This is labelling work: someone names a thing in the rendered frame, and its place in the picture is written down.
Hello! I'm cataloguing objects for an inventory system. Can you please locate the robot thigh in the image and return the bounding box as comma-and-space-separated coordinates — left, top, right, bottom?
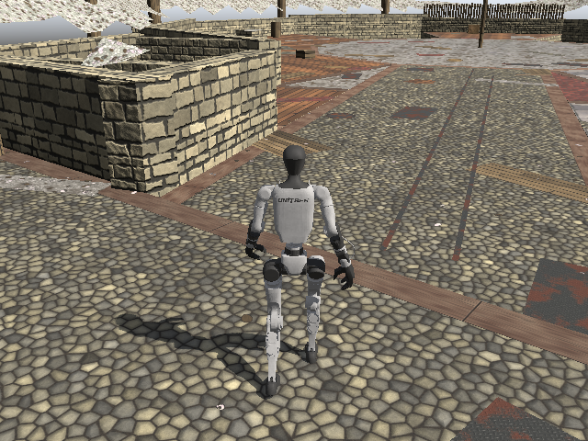
305, 255, 325, 311
263, 258, 283, 332

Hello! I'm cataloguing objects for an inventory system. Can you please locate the robot right thigh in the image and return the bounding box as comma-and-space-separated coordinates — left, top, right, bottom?
305, 255, 325, 311

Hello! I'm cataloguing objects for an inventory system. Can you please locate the left robot forearm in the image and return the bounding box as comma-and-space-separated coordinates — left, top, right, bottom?
246, 220, 261, 249

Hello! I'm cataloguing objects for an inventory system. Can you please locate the robot left thigh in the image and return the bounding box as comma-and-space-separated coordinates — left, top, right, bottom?
263, 258, 283, 332

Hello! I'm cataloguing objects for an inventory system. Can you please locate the robot right upper arm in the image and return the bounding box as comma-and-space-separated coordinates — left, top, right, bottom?
313, 185, 338, 237

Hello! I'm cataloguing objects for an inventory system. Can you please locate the right robot forearm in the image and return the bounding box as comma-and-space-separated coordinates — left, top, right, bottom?
330, 222, 351, 267

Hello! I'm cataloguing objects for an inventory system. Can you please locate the left robot hand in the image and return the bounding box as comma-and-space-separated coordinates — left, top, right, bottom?
245, 244, 266, 260

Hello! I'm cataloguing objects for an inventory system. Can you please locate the right robot hand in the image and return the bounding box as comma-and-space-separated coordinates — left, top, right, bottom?
334, 264, 355, 290

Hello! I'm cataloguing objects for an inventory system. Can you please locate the robot left upper arm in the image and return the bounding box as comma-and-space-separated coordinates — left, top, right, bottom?
251, 185, 275, 233

